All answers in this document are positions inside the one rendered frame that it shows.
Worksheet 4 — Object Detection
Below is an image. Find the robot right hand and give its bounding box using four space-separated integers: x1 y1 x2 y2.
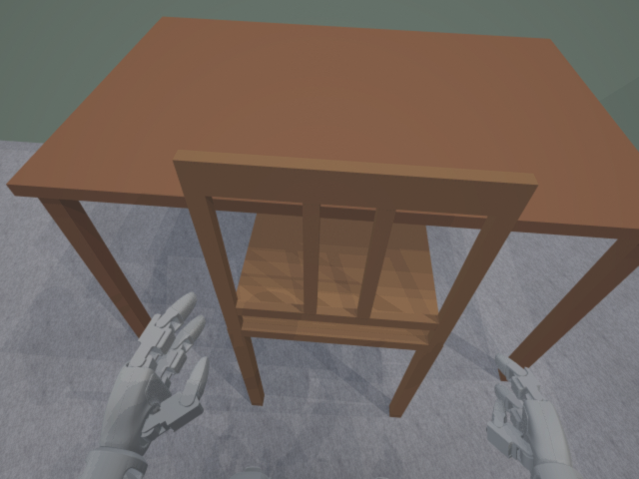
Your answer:
487 353 573 474

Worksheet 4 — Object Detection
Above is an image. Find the chair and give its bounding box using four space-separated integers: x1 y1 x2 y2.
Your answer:
173 150 538 418

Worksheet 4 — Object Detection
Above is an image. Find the table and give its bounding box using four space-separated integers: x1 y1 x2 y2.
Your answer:
6 17 639 381

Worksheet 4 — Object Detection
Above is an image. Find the left robot forearm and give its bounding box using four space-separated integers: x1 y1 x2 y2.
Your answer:
78 447 148 479

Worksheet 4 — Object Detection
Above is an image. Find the robot left hand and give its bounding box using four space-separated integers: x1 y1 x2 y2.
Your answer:
99 292 210 456

